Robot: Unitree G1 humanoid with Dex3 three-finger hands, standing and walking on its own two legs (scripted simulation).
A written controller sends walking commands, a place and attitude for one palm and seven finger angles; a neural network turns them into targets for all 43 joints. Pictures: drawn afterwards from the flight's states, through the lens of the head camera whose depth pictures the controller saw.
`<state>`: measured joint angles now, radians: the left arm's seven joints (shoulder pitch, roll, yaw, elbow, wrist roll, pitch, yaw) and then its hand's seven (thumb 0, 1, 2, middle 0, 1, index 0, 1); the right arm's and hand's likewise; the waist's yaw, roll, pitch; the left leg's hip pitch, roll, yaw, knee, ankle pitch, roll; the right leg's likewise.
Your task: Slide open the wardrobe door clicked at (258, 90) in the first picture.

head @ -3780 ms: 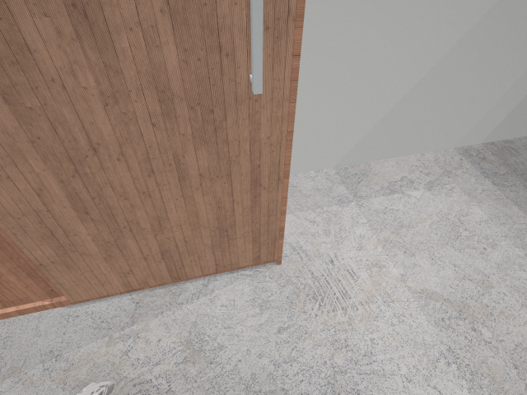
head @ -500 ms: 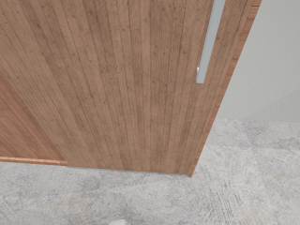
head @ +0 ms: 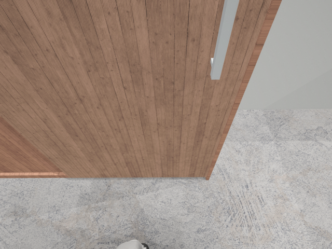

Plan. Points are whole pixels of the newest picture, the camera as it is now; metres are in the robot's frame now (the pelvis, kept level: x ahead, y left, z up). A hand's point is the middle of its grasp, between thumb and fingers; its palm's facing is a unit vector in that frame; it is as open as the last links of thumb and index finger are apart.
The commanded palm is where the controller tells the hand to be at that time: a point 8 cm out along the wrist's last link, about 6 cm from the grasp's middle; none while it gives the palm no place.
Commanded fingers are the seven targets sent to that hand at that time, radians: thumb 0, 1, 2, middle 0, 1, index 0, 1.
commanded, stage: come to a stop and stand still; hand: right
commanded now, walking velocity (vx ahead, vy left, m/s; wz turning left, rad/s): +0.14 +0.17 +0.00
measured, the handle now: (224, 17) +0.53 -0.10 +0.26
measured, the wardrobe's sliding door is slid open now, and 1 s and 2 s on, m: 0.00 0.00 0.00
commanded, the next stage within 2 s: look again from close up in 1.04 s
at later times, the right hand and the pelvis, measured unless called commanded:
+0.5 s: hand out of the picture +0.00 -0.16 -0.16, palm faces -0.01 +0.98 -0.20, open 7.4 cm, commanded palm none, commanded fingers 0.00 -0.90 -0.90 0.20 0.30 0.20 0.30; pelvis -0.02 +0.03 +0.01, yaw +2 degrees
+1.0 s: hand out of the picture -0.03 -0.08 -0.16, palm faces +0.07 +0.98 -0.17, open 7.3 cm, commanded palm none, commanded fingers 0.00 -0.90 -0.90 0.20 0.30 0.20 0.30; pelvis -0.02 +0.08 +0.01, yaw +0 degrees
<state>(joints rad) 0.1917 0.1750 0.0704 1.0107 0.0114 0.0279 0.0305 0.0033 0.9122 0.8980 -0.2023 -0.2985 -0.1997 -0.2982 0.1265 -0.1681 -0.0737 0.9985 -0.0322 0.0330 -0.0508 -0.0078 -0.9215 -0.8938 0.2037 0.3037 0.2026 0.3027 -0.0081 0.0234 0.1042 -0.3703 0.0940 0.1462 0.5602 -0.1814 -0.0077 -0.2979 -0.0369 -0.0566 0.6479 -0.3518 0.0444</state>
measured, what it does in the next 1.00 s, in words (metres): steps on the spot: left foot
